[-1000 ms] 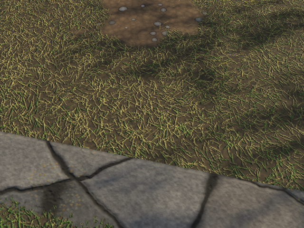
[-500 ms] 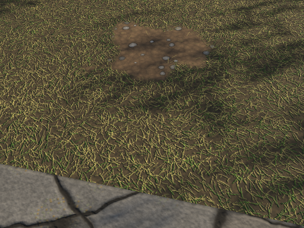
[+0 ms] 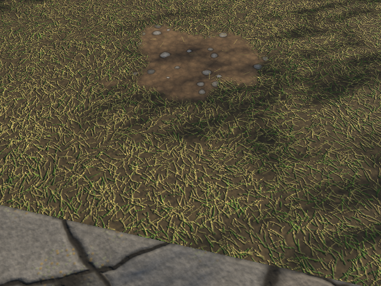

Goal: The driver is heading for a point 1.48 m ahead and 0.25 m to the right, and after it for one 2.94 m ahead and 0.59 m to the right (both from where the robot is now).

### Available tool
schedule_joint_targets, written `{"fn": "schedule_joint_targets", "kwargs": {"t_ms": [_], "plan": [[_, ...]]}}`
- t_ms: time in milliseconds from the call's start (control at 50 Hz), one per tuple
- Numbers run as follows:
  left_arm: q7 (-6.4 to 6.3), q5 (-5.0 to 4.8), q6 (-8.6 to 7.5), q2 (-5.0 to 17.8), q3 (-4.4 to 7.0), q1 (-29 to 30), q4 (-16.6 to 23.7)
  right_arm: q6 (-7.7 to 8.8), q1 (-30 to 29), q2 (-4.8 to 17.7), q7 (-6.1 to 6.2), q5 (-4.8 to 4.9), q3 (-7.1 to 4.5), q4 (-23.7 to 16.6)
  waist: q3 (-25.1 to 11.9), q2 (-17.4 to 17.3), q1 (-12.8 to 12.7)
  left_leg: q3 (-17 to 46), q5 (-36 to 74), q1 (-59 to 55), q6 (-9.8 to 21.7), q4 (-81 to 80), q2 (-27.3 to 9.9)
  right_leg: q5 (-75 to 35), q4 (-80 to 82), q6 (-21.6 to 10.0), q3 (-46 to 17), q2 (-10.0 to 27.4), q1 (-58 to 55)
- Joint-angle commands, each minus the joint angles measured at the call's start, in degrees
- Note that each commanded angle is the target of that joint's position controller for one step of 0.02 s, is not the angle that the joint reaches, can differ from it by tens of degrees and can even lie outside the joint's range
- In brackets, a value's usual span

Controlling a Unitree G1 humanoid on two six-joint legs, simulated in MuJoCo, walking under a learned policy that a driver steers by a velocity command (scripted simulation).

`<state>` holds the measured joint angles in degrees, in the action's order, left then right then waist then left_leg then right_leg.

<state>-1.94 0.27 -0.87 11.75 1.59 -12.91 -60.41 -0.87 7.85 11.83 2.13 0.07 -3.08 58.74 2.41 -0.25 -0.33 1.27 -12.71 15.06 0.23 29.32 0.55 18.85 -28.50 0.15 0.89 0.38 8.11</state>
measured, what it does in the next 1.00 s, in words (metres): stands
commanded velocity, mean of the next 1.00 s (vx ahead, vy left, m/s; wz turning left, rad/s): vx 0.00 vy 0.00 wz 0.00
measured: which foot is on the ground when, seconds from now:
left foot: down 0.00-1.00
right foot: down 0.00-1.00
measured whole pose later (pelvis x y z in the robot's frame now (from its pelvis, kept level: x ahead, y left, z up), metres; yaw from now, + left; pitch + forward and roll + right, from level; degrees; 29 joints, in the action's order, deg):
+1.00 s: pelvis +0.00 -0.01 +0.00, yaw +0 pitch -1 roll +0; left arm -2.1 0.1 -1.2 9.3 0.4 -19.2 -63.0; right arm -0.8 10.9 10.7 2.6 0.3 -1.5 64.9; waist 2.1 -0.2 0.0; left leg 1.6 -12.2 15.4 -0.5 28.3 -0.1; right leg 18.3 -27.5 -0.5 1.2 -0.2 8.3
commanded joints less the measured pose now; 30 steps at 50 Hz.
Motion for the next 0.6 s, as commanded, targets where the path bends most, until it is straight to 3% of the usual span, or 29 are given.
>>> {"fn": "schedule_joint_targets", "kwargs": {"t_ms": [20, 600], "plan": [[-0.22, 0.03, -0.35, 5.42, 0.8, -2.56, 0.71, 0.41, -0.23, 5.82, 0.2, 0.01, -0.94, -0.98, -1.38, 0.36, 0.1, 2.17, 11.11, -6.38, 2.26, -3.33, -2.22, -7.93, 6.19, -0.95, -1.47, 1.69, 6.41], [-0.39, -0.05, -0.52, 3.18, -0.25, -8.77, -2.18, 0.37, 2.52, 4.7, 0.42, 0.1, 0.39, 4.44, 0.43, 0.32, 0.39, 1.57, 7.41, -4.84, 1.7, -4.57, -1.82, -5.42, 7.42, -1.23, -1.11, 1.1, 7.35]]}}
Next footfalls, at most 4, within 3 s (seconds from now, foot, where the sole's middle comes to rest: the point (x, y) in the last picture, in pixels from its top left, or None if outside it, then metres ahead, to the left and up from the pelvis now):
2.24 right None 0.49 -0.11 -0.77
2.78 left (168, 212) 0.80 0.13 -0.77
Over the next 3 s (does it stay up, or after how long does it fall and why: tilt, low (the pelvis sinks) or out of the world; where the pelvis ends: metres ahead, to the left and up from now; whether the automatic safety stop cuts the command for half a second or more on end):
stays up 0.73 0.03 0.01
